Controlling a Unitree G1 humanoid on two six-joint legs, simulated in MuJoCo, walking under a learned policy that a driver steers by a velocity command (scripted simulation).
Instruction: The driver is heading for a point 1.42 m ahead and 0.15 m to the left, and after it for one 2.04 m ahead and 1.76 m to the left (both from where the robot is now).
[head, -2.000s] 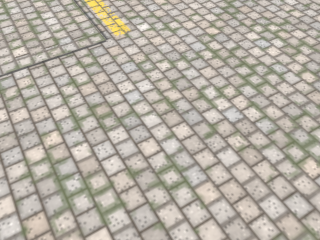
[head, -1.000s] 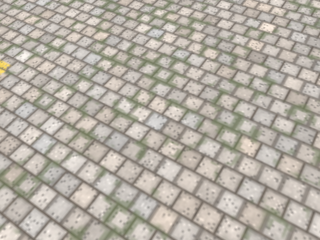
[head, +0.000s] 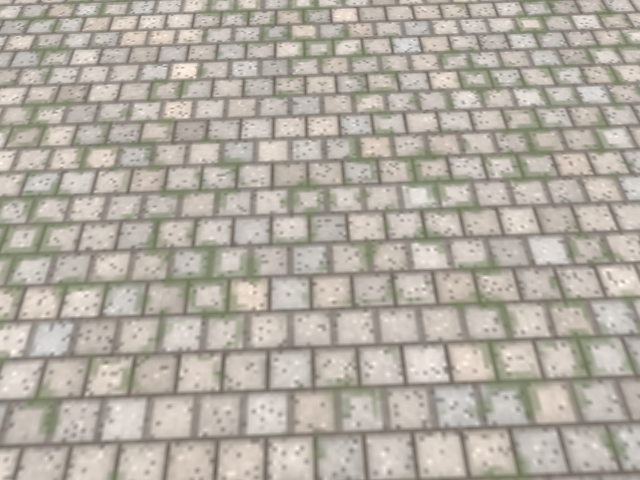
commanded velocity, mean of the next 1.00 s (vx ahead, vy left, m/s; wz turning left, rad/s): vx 0.31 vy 0.00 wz -0.09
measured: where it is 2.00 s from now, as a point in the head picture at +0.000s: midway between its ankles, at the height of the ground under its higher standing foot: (349, 309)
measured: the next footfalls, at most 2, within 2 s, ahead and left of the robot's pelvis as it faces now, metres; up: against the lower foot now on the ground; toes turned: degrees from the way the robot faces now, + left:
left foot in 0.06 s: +0.05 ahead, +0.14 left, +0.00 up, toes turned -5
right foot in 0.40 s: +0.04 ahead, -0.12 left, +0.00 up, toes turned -2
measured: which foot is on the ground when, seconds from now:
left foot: up 0.00-0.04, down 0.06-0.40, up 0.42-0.80, down 0.82-1.00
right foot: down 0.00-0.06, up 0.08-0.38, down 0.40-0.84, up 0.86-1.00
